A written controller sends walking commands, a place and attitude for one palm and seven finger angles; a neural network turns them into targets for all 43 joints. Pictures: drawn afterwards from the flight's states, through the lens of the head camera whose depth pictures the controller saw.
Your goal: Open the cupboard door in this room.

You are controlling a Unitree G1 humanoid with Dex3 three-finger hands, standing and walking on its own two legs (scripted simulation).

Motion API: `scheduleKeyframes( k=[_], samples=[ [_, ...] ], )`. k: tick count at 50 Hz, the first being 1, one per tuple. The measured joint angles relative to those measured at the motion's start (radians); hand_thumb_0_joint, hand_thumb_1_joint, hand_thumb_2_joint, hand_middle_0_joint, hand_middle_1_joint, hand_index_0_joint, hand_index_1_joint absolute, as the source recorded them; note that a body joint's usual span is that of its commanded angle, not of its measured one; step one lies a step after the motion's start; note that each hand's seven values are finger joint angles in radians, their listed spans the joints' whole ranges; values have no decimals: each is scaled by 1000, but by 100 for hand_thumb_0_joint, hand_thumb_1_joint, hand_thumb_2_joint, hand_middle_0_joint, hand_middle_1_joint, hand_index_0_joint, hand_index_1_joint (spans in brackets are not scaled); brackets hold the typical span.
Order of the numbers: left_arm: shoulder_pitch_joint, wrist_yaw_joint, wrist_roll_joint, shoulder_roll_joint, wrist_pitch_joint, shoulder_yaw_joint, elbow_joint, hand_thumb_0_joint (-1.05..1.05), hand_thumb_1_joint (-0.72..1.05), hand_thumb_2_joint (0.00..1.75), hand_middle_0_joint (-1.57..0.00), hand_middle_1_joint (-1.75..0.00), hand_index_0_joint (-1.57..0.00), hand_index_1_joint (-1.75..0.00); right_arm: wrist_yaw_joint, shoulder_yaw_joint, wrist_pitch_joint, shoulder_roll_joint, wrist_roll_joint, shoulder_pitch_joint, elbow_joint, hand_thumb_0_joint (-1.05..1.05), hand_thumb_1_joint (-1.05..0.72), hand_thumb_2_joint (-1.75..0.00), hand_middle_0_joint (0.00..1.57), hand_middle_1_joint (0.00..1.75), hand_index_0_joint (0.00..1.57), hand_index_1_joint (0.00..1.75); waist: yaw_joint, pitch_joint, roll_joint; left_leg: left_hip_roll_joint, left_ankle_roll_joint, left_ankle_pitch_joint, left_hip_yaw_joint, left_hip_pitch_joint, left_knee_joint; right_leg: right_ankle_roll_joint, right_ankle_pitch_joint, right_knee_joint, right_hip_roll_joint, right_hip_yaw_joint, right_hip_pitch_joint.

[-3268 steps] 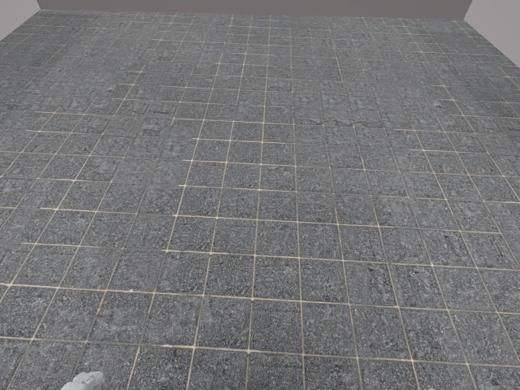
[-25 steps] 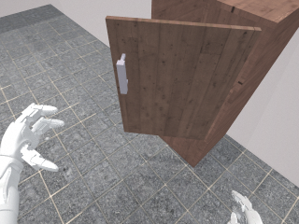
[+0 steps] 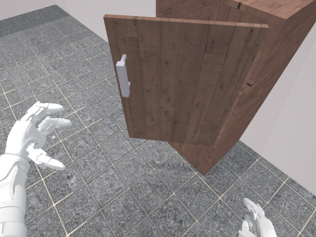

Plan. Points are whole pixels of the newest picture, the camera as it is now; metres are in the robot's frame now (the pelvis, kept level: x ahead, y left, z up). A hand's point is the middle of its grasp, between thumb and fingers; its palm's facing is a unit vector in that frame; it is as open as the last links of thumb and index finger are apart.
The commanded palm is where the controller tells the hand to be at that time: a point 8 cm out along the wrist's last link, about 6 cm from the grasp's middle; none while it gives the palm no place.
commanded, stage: move the hooked fingers beside the handle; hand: left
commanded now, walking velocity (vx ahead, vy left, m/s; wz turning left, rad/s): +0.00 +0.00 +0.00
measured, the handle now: (124, 76) +0.57 +0.15 +0.07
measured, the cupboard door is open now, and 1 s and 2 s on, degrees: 41 41 41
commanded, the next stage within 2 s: none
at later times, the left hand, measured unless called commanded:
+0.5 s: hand (71, 114) +0.39 +0.26 +0.08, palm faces -0.05 -1.00 +0.00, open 14.0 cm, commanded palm +0.37 +0.31 +0.08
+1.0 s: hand (89, 96) +0.46 +0.23 +0.08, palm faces -0.08 -1.00 +0.01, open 14.0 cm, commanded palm +0.44 +0.28 +0.08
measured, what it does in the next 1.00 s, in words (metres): stands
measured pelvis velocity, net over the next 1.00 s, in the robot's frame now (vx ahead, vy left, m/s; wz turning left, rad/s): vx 0.01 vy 0.03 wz -0.03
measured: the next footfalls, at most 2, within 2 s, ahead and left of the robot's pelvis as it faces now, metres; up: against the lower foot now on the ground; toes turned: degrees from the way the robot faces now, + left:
none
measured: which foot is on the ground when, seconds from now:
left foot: down 0.00-1.00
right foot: down 0.00-1.00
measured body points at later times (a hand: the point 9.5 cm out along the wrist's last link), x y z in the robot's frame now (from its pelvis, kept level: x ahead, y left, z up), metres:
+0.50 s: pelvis +0.01 +0.01 +0.00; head +0.07 +0.01 +0.44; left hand +0.39 +0.31 +0.08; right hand +0.09 -0.26 -0.10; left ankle +0.00 +0.09 -0.71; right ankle +0.02 -0.08 -0.71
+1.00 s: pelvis +0.01 +0.03 -0.01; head +0.09 +0.04 +0.44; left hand +0.46 +0.28 +0.08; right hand +0.06 -0.24 -0.12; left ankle +0.00 +0.09 -0.71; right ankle +0.02 -0.08 -0.71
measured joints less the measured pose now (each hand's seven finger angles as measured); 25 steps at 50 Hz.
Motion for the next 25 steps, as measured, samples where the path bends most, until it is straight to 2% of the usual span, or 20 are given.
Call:
scheduleKeyframes(
  k=[12, 25],
  samples=[
    [-142, 11, 33, 42, -14, 16, 167, -1, -50, 30, -30, -120, -30, -120, 15, -5, 37, -8, 0, 42, 1, 1, -90, -90, 21, 30, 20, 30, -38, -9, -11, 8, -1, -3, 18, -41, 7, -2, 1, 13, 8, 17, -50],
    [-238, 27, 59, 53, -51, 19, 263, -1, -50, 30, -30, -120, -30, -120, 26, -15, 91, -7, -4, 92, 12, 1, -90, -90, 21, 30, 20, 30, -62, -20, -18, 7, 11, -10, 31, -74, 10, 10, 2, 12, 8, 31, -85]
  ],
)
